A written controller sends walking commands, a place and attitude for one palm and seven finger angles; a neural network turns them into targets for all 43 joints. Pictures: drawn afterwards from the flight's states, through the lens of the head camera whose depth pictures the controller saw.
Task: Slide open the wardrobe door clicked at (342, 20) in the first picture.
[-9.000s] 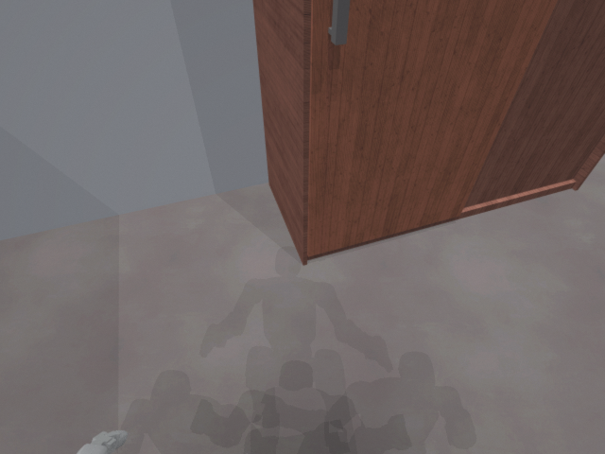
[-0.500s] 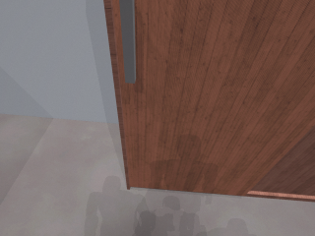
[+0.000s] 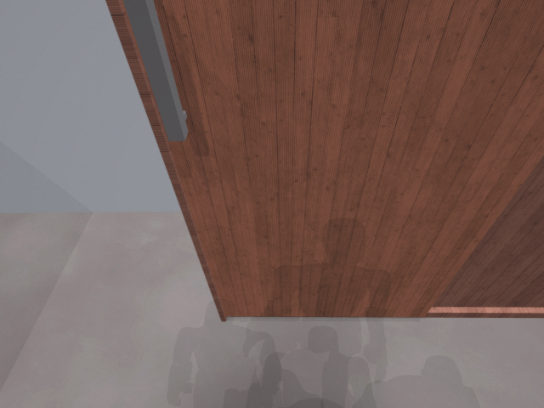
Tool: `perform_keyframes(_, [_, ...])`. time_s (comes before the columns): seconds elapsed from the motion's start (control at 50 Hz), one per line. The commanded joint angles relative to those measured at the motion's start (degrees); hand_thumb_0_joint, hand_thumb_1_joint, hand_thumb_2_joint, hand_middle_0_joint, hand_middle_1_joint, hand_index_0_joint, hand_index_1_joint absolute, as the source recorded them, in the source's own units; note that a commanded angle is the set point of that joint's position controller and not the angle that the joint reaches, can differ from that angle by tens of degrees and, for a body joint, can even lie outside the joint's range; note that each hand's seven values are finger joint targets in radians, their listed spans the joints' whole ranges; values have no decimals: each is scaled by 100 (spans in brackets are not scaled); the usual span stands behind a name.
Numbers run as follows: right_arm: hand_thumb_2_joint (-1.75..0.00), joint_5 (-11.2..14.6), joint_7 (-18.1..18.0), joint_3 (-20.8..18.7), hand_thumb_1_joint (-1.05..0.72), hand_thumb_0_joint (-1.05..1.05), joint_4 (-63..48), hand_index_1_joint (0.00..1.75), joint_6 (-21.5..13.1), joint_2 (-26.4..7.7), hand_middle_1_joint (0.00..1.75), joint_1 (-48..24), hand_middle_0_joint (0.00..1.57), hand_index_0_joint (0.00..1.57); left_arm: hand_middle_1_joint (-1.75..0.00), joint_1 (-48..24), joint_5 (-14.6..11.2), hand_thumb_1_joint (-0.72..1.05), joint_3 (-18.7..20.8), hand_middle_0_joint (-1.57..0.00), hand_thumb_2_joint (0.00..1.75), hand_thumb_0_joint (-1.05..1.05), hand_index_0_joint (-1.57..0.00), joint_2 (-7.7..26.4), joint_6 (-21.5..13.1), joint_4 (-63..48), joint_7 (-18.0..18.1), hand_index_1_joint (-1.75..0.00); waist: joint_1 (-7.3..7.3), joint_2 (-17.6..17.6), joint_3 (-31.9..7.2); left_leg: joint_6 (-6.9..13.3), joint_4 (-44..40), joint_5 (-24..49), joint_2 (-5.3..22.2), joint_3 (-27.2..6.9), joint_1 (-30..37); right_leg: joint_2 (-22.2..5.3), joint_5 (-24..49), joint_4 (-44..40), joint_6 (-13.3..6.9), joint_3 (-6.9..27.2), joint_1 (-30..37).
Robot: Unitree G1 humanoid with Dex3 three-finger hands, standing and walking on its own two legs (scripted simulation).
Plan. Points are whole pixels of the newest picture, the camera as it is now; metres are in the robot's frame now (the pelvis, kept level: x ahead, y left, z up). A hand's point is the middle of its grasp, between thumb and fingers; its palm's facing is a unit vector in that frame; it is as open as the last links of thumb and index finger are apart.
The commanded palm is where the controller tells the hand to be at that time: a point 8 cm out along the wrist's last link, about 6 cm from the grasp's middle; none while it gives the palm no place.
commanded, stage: come to a stop and stand still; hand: left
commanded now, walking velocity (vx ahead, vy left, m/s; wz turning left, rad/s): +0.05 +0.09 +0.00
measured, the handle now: (163, 66) +0.53 +0.19 +0.26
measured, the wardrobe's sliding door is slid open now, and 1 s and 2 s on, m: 0.00 0.00 0.00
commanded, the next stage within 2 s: look again from close up in 1.12 s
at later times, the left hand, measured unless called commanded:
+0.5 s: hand out of the picture -0.02 +0.20 -0.17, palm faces +0.05 -0.98 -0.18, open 7.4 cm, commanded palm none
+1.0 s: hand out of the picture +0.04 +0.22 -0.17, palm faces +0.01 -0.97 -0.22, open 7.4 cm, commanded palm none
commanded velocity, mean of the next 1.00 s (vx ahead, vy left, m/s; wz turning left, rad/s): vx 0.01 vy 0.00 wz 0.00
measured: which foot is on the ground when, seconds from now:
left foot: down 0.00-1.00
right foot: down 0.00-1.00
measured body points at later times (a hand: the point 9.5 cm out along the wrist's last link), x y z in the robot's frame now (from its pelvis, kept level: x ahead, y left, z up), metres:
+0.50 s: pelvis +0.00 +0.04 +0.01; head +0.00 +0.04 +0.46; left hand -0.02 +0.25 -0.15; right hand -0.02 -0.16 -0.16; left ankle +0.03 +0.14 -0.73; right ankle +0.03 -0.09 -0.73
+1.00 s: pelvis +0.03 +0.05 +0.00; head +0.02 +0.04 +0.45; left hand +0.04 +0.28 -0.15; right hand +0.04 -0.18 -0.16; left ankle +0.03 +0.14 -0.73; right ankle +0.03 -0.09 -0.73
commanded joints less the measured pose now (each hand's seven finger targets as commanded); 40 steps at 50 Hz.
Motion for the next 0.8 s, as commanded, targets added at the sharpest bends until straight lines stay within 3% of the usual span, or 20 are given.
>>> perform_keyframes(0.0, [-90,0,12,-28,-90,0,-137,30,-83,-240,30,409,20,20,-30,62,-3,90,222,-20,90,0,-20,941,-31,-291,34,-30,88,-776,217,36,-72,-258,108,-96,128,-1333,-1035,-1744,-205,1461,-609])
perform_keyframes(0.04, [-90,-12,29,-26,-90,0,-86,30,-75,-198,30,573,20,20,-30,-23,11,90,242,-20,90,0,-20,921,9,-329,32,-30,60,-749,350,75,-96,-388,89,-78,188,-1254,-1786,-1903,-130,1440,-947])
perform_keyframes(0.08, [-90,-19,31,-8,-90,0,-30,30,-85,-152,30,786,20,20,-30,-71,17,90,235,-20,90,0,-20,869,27,-337,25,-30,2,-642,397,116,-280,-507,98,-137,224,-1100,-1979,-1875,-51,1315,-1052])
perform_keyframes(0.12, [-90,-35,17,21,-90,0,1,30,-140,-115,30,893,20,20,-30,-41,-4,90,220,-20,90,0,-20,746,34,-329,10,-30,19,-410,406,177,-745,-718,162,-380,-80,-819,-1761,-1579,67,1072,-848])
perform_keyframes(0.16, [-90,-40,-8,37,-90,0,-50,30,-196,-182,30,765,20,20,-30,143,-17,90,206,-20,90,0,-20,623,42,-272,-7,-30,133,-58,451,225,-1258,-1110,296,-643,-570,-595,-1371,-1316,172,851,-396])
perform_keyframes(0.22, [-90,-21,-28,47,-90,0,-100,30,-272,-249,30,630,20,20,-30,406,-18,90,154,-20,90,0,-20,494,17,-153,-16,-30,247,132,252,287,-1669,-1283,451,-873,-859,-470,-609,-981,248,616,225])
perform_keyframes(0.32, [-90,22,-52,47,-90,0,-66,30,-333,-265,30,663,20,20,-30,652,-10,90,60,-20,90,0,-20,364,-43,8,-12,-30,222,162,86,296,-1776,-992,510,-862,-618,-469,106,-898,273,498,416])
perform_keyframes(0.46, [-90,54,-61,51,-90,0,-11,30,-330,-164,30,742,20,20,-30,877,-4,90,-29,-20,90,0,-20,277,-107,176,14,-30,88,-254,269,256,-1564,-640,389,-657,-221,-537,54,-1177,282,670,14])
perform_keyframes(0.62, [-90,77,-67,91,-90,0,36,30,-364,-144,30,661,20,20,-30,1063,-3,90,-74,-20,90,0,-20,246,-162,295,33,-30,37,-297,224,254,-1430,-135,360,-508,128,-589,227,-1243,295,737,-86])
perform_keyframes(0.64, [-90,81,33,117,-90,0,-418,30,-396,-490,30,-41,20,20,-30,1447,64,90,-164,-20,90,0,-20,473,-240,424,219,-30,297,-379,381,101,-222,112,384,-194,-368,-752,778,-1124,201,884,-93])
perform_keyframes(0.66, [-90,44,67,136,-90,0,-556,30,-328,-201,30,349,20,20,-30,1129,36,90,-110,-20,90,0,-20,668,-293,144,161,-30,-73,-237,-215,110,-325,-458,13,-260,-98,-908,-809,-1241,52,1180,-178])
perform_keyframes(0.68, [-90,-39,99,181,-90,0,-453,30,-369,-115,30,400,20,20,-30,980,31,90,-71,-20,90,0,-20,697,-374,76,106,-30,-67,165,-226,162,-383,37,-11,-291,138,-888,-493,-1097,-17,1052,-350])
perform_keyframes(0.7, [-90,-15,84,186,-90,0,-483,30,-409,-195,30,601,20,20,-30,974,15,90,-103,-20,90,0,-20,639,-378,60,81,-30,-136,221,-362,197,-533,31,116,-359,154,-733,-614,-934,7,914,-326])
perform_keyframes(0.72, [-90,-8,70,190,-90,0,-506,30,-432,-256,30,630,20,20,-30,991,12,90,-125,-20,90,0,-20,526,-354,43,67,-30,-107,325,-283,243,-663,43,195,-461,-27,-597,-448,-778,42,796,-252])
perform_keyframes(0.78, [-90,11,29,205,-90,0,-616,30,-452,-333,30,566,20,20,-30,1012,19,90,-161,-20,90,0,-20,407,-298,28,30,-30,-10,-50,11,361,-955,-53,306,-646,-432,-482,-71,-612,86,602,-3])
